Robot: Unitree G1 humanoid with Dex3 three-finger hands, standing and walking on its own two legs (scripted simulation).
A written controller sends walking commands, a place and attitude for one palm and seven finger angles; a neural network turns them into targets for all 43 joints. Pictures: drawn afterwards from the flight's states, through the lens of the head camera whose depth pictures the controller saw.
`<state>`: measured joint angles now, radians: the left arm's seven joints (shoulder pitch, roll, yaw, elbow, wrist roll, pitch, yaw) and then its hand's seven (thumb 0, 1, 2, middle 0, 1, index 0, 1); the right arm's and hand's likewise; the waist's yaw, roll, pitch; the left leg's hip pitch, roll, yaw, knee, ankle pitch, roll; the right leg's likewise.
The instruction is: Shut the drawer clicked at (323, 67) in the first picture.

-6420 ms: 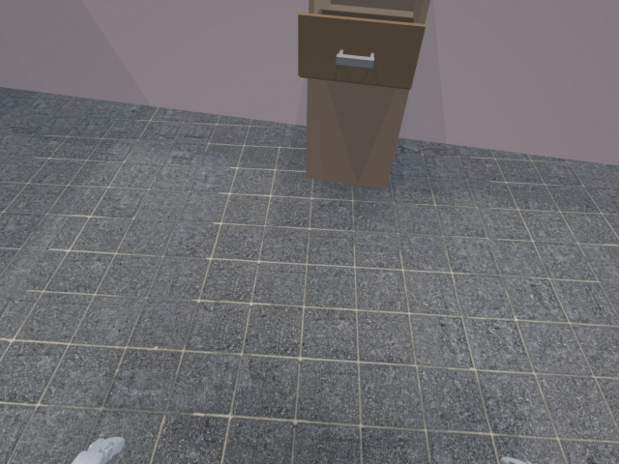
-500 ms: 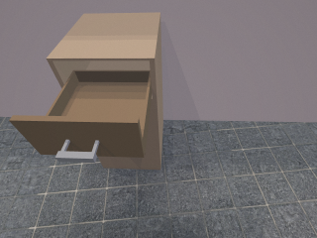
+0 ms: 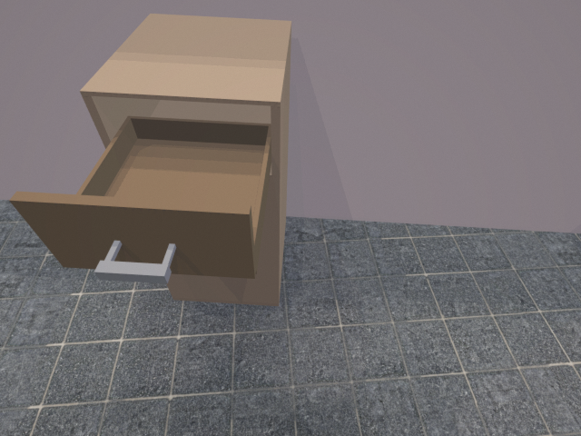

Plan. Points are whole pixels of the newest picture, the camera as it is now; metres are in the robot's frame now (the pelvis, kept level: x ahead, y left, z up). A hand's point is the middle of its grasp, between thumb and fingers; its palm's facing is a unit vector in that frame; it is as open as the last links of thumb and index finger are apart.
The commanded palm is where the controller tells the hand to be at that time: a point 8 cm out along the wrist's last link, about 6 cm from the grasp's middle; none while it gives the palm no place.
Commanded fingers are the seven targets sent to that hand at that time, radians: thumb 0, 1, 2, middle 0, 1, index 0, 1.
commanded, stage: look again from close up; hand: left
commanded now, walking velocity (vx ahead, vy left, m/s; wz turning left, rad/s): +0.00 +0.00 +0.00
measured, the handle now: (138, 260) +0.37 +0.27 +0.00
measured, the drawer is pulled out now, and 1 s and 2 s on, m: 0.30 0.30 0.30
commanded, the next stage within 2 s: shuffle to correct the standing spot in 0.52 s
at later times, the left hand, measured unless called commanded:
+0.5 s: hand out of the picture +0.01 +0.25 -0.17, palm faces +0.01 -0.97 -0.23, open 7.4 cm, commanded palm none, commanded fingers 0.00 0.90 0.90 -0.20 -0.30 -0.20 -0.30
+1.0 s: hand out of the picture +0.03 +0.21 -0.19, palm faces +0.06 -0.99 -0.15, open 7.4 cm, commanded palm none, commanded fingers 0.00 0.90 0.90 -0.20 -0.30 -0.20 -0.30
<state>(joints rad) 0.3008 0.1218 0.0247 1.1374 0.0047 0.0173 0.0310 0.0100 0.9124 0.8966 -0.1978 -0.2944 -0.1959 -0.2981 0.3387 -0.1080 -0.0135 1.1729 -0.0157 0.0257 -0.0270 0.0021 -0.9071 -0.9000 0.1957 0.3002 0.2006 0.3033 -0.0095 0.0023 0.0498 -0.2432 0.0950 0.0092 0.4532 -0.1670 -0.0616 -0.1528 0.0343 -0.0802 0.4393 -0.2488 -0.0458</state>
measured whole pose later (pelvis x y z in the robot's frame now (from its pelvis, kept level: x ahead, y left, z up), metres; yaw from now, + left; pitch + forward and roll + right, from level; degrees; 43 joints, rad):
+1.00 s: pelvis +0.07 +0.05 -0.01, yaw +0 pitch +0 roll +0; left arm 0.38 0.15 0.02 1.11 0.02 -0.01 0.03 0.01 0.91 0.90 -0.20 -0.29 -0.20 -0.30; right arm 0.28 -0.15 0.02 1.10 -0.02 -0.02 -0.01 0.00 -0.91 -0.90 0.20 0.30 0.20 0.30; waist 0.03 -0.05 0.02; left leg -0.21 -0.02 0.07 0.58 -0.38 0.04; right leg -0.16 -0.05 -0.03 0.58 -0.41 0.02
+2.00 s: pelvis +0.07 +0.04 +0.00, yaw +0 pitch -1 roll +0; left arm 0.37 0.14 -0.01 1.11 0.01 0.00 0.03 0.01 0.91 0.90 -0.20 -0.29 -0.20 -0.30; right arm 0.34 -0.16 0.01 1.04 -0.01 0.00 -0.01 0.01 -0.91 -0.90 0.20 0.30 0.20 0.30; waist 0.00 0.05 0.00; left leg -0.20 0.01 0.06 0.51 -0.30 0.01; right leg -0.29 -0.03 -0.08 0.52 -0.22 -0.02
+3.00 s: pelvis +0.06 +0.03 -0.07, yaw +3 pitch +10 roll -1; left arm 0.66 0.17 0.12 -0.06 -0.22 -0.65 -0.27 0.02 0.90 0.90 -0.51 -0.63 -0.48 -0.62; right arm 0.09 -0.28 -0.07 0.51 0.00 -0.31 0.00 0.01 -0.91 -0.90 0.19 0.30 0.20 0.30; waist 0.06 -0.03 -0.10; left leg -0.69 0.04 -0.01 1.05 -0.52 -0.02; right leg -0.74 -0.04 -0.14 1.01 -0.44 -0.05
